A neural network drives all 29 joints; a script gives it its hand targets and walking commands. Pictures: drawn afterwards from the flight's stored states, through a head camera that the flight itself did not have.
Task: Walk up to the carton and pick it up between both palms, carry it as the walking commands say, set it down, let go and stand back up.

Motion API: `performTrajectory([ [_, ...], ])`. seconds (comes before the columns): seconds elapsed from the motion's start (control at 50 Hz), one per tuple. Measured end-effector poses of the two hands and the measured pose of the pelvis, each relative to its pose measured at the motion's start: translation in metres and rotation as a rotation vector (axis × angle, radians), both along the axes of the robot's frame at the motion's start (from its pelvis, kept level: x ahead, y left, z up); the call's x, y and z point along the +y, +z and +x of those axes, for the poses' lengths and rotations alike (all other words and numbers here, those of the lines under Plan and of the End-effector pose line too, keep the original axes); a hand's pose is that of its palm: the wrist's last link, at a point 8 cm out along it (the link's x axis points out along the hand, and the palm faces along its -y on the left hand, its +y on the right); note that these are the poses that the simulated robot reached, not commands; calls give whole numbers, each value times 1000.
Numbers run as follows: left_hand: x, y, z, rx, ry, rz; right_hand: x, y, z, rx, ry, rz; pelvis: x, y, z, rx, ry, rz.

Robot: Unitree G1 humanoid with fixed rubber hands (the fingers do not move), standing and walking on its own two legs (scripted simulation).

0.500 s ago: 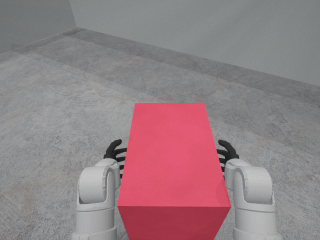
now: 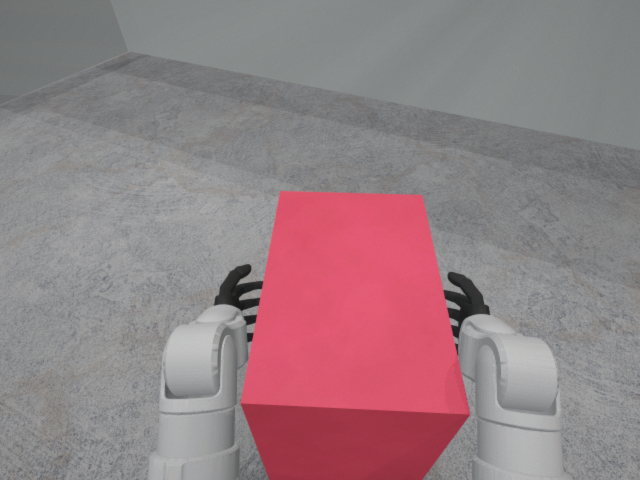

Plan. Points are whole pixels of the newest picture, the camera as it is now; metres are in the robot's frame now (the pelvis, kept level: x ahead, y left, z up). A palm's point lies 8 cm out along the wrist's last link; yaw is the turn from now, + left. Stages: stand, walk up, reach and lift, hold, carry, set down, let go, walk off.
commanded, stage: carry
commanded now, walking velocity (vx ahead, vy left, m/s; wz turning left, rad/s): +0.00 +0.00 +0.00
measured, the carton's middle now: (346, 338) +0.30 -0.01 +0.02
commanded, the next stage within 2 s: none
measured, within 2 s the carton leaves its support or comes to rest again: neither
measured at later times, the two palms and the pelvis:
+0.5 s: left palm (238, 312) +0.29 +0.12 +0.09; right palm (470, 321) +0.29 -0.16 +0.08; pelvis +0.01 -0.01 +0.00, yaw +0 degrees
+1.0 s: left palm (234, 321) +0.28 +0.13 +0.09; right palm (472, 324) +0.28 -0.15 +0.08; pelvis +0.01 -0.01 +0.00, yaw +0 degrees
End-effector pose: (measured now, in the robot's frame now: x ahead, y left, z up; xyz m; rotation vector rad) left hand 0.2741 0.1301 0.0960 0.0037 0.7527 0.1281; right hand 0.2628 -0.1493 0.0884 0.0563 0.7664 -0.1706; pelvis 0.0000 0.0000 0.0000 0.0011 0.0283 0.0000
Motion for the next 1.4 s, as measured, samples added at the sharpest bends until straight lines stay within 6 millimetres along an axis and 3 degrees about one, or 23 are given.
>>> performTrajectory([
  [0.2,8,-7,-4,39,52,8,8,-11,9,40,52,9,-5,1,1,5,3,4],
  [0.54,-8,-6,21,5,24,-2,-8,-10,24,5,17,6,-12,-1,15,19,4,1],
  [0.86,-8,-1,10,-10,24,-7,-8,0,17,-10,30,-14,-16,0,13,2,7,-1],
  [1.04,-4,-5,5,10,35,7,-4,-7,14,11,41,1,-14,0,8,0,4,1],
  [1.4,-3,-14,14,5,17,6,-3,-15,20,5,30,-4,-9,0,8,12,1,3],
])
